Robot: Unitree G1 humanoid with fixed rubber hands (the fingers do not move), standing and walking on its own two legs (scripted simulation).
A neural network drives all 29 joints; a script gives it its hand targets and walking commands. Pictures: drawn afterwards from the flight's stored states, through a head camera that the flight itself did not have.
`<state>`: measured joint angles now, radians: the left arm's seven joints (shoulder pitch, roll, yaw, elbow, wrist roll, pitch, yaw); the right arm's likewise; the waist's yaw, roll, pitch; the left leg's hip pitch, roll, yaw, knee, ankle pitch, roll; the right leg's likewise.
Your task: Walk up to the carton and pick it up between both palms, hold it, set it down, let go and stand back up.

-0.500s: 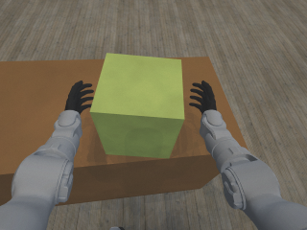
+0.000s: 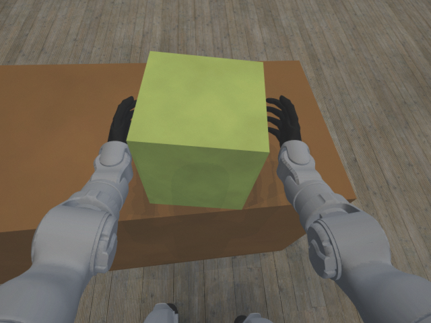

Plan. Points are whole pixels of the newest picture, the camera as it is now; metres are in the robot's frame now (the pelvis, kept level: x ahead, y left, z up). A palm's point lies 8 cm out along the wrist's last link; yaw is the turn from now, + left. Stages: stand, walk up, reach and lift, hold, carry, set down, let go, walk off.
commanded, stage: reach and lift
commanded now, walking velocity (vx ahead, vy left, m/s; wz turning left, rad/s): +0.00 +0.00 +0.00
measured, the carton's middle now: (201, 139) +0.46 +0.03 +0.01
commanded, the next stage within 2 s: none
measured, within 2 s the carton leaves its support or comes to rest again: neither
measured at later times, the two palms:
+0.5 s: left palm (121, 144) +0.43 +0.18 +0.03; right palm (282, 148) +0.42 -0.12 +0.04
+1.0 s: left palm (121, 145) +0.43 +0.18 +0.03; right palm (281, 148) +0.42 -0.12 +0.04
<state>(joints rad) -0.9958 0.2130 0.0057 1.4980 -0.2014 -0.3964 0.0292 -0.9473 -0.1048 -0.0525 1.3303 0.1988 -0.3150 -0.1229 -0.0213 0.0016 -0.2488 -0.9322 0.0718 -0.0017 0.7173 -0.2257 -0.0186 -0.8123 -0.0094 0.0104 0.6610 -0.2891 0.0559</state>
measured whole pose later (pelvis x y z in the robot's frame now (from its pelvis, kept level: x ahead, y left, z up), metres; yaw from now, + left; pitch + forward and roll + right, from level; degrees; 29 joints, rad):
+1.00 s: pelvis +0.04 -0.01 +0.04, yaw +2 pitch +15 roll -1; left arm -0.77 0.10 0.44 1.29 0.31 -0.44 -0.01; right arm -0.69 0.16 -0.65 1.09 -0.47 -0.47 -0.17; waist 0.01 -0.02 -0.06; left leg -0.51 0.06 0.01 0.40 -0.15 -0.04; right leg -0.38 -0.02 0.00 0.32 -0.20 0.04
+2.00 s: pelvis +0.02 -0.02 +0.04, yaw +1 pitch +19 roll -2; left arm -0.80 0.11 0.40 1.33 0.26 -0.51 0.01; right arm -0.72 0.11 -0.61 1.21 -0.42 -0.62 -0.21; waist 0.04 -0.03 -0.12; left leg -0.60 0.08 0.00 0.38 -0.11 -0.04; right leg -0.47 0.00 -0.01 0.29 -0.15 0.03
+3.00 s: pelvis +0.02 -0.02 +0.04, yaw +4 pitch +7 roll -2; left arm -0.68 0.15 0.07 0.98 -0.06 -0.05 0.10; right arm -0.73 -0.03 -0.02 0.93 0.16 -0.05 -0.26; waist -0.05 0.01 -0.18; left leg -0.41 0.06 -0.03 0.45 -0.16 -0.04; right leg -0.27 -0.01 -0.04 0.38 -0.23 0.03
